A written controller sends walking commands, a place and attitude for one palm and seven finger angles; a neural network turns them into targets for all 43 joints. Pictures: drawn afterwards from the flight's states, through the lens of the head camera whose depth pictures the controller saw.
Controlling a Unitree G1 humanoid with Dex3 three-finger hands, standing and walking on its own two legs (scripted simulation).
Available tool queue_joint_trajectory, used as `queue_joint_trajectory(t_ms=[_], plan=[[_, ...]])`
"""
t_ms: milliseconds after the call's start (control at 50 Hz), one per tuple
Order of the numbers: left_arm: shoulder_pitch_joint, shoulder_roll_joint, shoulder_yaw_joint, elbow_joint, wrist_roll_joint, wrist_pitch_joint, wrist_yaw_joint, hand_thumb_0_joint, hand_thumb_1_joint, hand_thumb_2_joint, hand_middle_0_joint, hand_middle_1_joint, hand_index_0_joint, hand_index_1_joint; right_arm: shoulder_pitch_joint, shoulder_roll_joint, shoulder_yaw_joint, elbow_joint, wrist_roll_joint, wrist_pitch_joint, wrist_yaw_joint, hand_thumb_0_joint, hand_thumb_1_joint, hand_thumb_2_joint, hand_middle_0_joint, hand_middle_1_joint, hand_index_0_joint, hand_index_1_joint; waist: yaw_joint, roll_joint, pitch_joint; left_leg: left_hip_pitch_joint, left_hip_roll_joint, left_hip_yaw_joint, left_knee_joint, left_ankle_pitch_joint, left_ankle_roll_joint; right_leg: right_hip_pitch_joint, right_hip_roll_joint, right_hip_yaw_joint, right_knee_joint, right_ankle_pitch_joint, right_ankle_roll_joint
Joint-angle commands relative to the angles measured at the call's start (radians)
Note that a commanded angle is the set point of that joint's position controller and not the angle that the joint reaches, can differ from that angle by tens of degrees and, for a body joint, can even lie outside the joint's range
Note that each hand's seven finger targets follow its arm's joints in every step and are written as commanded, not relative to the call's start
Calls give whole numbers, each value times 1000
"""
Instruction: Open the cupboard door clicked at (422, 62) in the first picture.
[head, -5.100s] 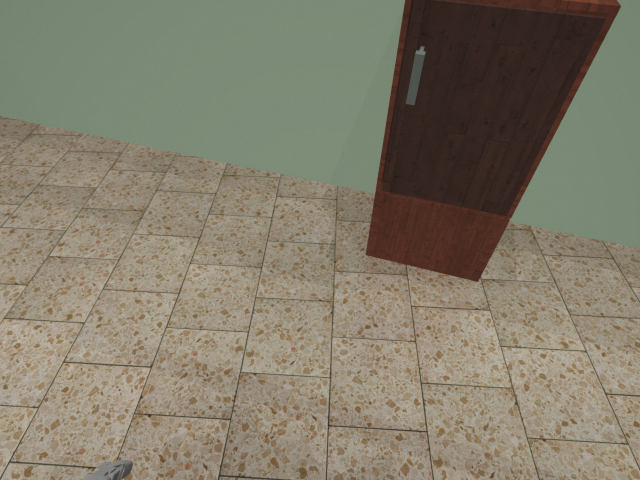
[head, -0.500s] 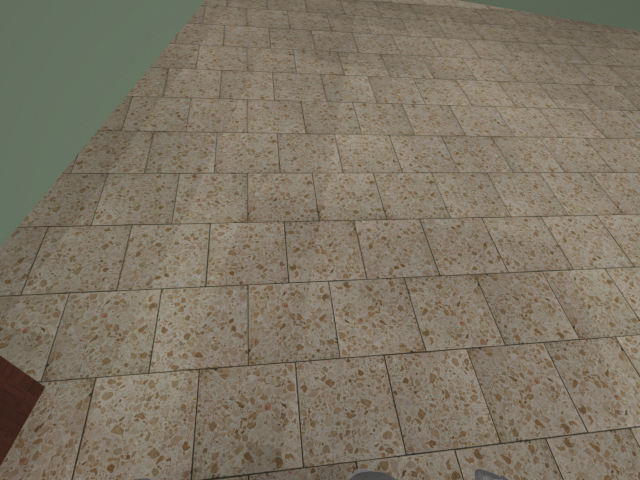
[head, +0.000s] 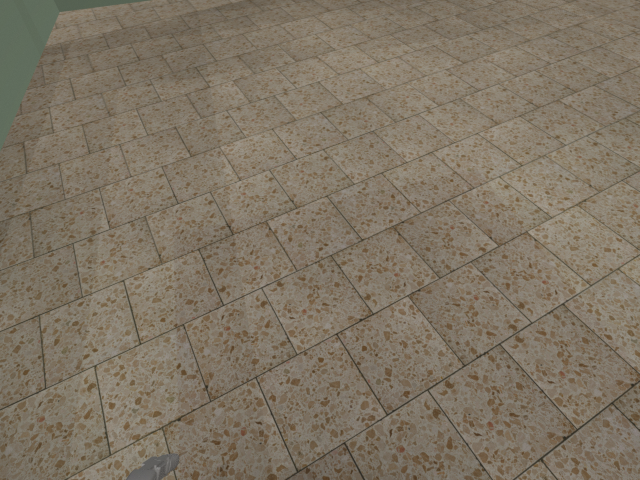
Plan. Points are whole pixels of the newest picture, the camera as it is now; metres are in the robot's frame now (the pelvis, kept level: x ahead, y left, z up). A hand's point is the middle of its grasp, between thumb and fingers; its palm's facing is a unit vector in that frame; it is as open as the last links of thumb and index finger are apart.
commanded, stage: walk to a spot facing it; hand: left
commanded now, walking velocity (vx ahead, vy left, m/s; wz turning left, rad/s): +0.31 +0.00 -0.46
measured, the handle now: out of the picture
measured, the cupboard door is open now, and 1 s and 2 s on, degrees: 0 0 0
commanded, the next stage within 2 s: turn to face it in 0.34 s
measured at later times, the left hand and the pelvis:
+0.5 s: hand out of the picture +0.08 +0.17 -0.17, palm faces -0.03 -0.99 -0.14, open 7.4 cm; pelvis +0.15 +0.01 +0.00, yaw -8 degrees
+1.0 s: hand (198, 346) +0.34 +0.22 -0.14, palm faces +0.06 -0.98 -0.20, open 7.3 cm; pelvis +0.21 +0.03 +0.02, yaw +3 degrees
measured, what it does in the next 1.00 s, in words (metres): walks ahead: left foot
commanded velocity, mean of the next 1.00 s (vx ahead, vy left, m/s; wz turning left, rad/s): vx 0.11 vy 0.00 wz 0.26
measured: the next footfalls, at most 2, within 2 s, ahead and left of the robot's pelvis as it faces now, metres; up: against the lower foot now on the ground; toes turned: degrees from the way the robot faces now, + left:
left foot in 0.52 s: +0.30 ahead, +0.09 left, +0.00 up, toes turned -1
right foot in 1.22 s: +0.25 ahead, -0.13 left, +0.00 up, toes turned +13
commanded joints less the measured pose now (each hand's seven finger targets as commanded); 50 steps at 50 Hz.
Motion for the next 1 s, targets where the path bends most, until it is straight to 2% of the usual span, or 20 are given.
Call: queue_joint_trajectory(t_ms=[0, 20, 60, 100, 180, 280, 360, 400, 420, 440, 460, 480, 500, 520, 540, 580, 620, 660, 780, 980], plan=[[223, 252, 62, -4, -15, -29, 52, 0, 900, 900, -200, -300, -200, -300, -207, -92, -5, -185, -4, -8, 18, 0, -900, -900, 200, 300, 200, 300, 150, -285, 7, -520, -44, -287, 411, -74, -12, 217, -354, 573, -490, -299, -178], [174, 227, 55, -12, -15, -39, 51, 0, 900, 900, -200, -300, -200, -300, -219, -88, -8, -170, -7, -11, 22, 0, -900, -900, 200, 300, 200, 300, 129, -290, 43, -506, -49, -298, 433, 13, -11, 160, -314, 553, -497, -300, -152], [115, 154, 27, -22, -16, -64, 46, 0, 900, 900, -200, -300, -200, -300, -134, -100, -18, -118, -18, -19, 24, 0, -900, -900, 200, 300, 200, 300, 61, -196, 54, -432, -40, -307, 401, 155, -27, 114, -243, 393, -463, -104, -121], [131, 139, 18, -10, -16, -84, 38, 0, 900, 900, -200, -300, -200, -300, -78, -76, -13, -82, -18, -25, 26, 0, -900, -900, 200, 300, 200, 300, 38, -163, 27, -383, -58, -290, 362, 219, -41, 134, -186, 301, -437, 99, -109], [238, 122, 8, 44, -14, -108, 37, 0, 900, 900, -200, -300, -200, -300, -105, -58, -8, -80, -13, -33, 24, 0, -900, -900, 200, 300, 200, 300, 53, -147, 10, -423, -74, -290, 324, 250, -52, 225, -182, 291, -405, 360, -123], [297, 105, -1, 96, -6, -118, 49, 0, 900, 900, -200, -300, -200, -300, -205, -42, 3, -106, -7, -43, 25, 0, -900, -900, 200, 300, 200, 300, 71, -148, 23, -467, -80, -286, 227, 246, -43, 293, -206, 314, -388, 458, -162], [339, 92, -9, 135, -1, -114, 62, 0, 900, 900, -200, -300, -200, -300, -288, -17, 18, -123, -3, -56, 28, 0, -900, -900, 200, 300, 200, 300, 96, -165, 50, -395, -107, -252, 66, 208, -18, 308, -209, 316, -354, 601, -159], [332, 102, -5, 148, 1, -109, 65, 0, 900, 900, -200, -300, -200, -300, -277, -12, 21, -119, 1, -65, 26, 0, -900, -900, 200, 300, 200, 300, 85, -185, 38, -298, -129, -242, -37, 167, 2, 301, -208, 313, -306, 677, -148], [317, 106, -5, 147, -1, -108, 66, 0, 900, 900, -200, -300, -200, -300, -240, -13, 21, -104, 3, -68, 21, 0, -900, -900, 200, 300, 200, 300, 64, -179, 27, -215, -156, -220, -84, 176, 12, 277, -193, 288, -262, 771, -138], [294, 104, -7, 156, -5, -110, 68, 0, 900, 900, -200, -300, -200, -300, -146, -18, 22, -65, 2, -72, 12, 0, -900, -900, 200, 300, 200, 300, 19, -167, -9, -90, -188, -202, -155, 241, 25, 258, -164, 241, -182, 858, -112], [284, 97, -9, 162, -12, -109, 71, 0, 900, 900, -200, -300, -200, -300, 1, -36, 19, -10, -1, -77, 3, 0, -900, -900, 200, 300, 200, 300, -37, -151, -84, 86, -203, -211, -251, 360, 36, 235, -123, 196, -25, 849, -71], [313, 61, -12, 164, -20, -107, 71, 0, 900, 900, -200, -300, -200, -300, 141, -114, 5, 30, -8, -83, -6, 0, -900, -900, 200, 300, 200, 300, -73, -5, -196, 316, -76, -338, -248, 596, 73, 108, -50, 142, 181, 561, -26], [408, 2, -27, 169, -35, -101, 66, 0, 900, 900, -200, -300, -200, -300, 205, -196, -6, 45, -10, -85, -12, 0, -900, -900, 200, 300, 200, 300, -48, 245, -311, 522, 197, -655, -273, 897, 199, -127, 68, 57, 465, -123, 15], [398, 16, -29, 162, -27, -95, 73, 0, 900, 900, -200, -300, -200, -300, 175, -187, 5, 43, 6, -65, -16, 0, -900, -900, 200, 300, 200, 300, -29, 204, -290, 409, 235, -714, -361, 898, 265, -124, 50, 130, 591, -274, 4], [356, 17, -29, 170, -17, -84, 78, 0, 900, 900, -200, -300, -200, -300, 85, -140, 14, 33, 7, -63, -21, 0, -900, -900, 200, 300, 200, 300, -3, 146, -185, 278, 193, -667, -422, 750, 254, -147, 6, 144, 617, -217, 10], [232, 11, -25, 150, -9, -74, 61, 0, 900, 900, -200, -300, -200, -300, -20, -69, 32, 7, 8, -68, -25, 0, -900, -900, 200, 300, 200, 300, 22, 73, 7, 44, 111, -604, -475, 656, 232, -179, -58, 128, 575, -116, 37], [231, -8, -22, 146, -8, -53, 58, 0, 900, 900, -200, -300, -200, -300, -41, -51, 36, 6, 7, -72, -25, 0, -900, -900, 200, 300, 200, 300, 50, 38, -15, -7, 49, -521, -481, 700, 201, -121, -65, 124, 498, -61, 55], [238, 1, -12, 137, -10, -35, 61, 0, 900, 900, -200, -300, -200, -300, -44, -68, 27, -1, 10, -65, -22, 0, -900, -900, 200, 300, 200, 300, 58, 38, -74, 12, 24, -503, -483, 629, 197, -124, -57, 115, 485, -21, 65], [127, 45, 22, 62, 1, -12, 59, 0, 900, 900, -200, -300, -200, -300, -27, -90, -3, -27, 4, -43, -14, 0, -900, -900, 200, 300, 200, 300, 47, 53, -81, 42, -8, -599, -526, 324, 171, -258, -63, 138, 482, 83, 94], [-79, 70, 22, -53, -10, -12, 60, 0, 900, 900, -200, -300, -200, -300, 54, -137, -34, -38, -5, -24, -13, 0, -900, -900, 200, 300, 200, 300, -11, 63, -82, 114, -16, -777, -470, 371, 229, -266, -23, 154, 294, -43, 98]])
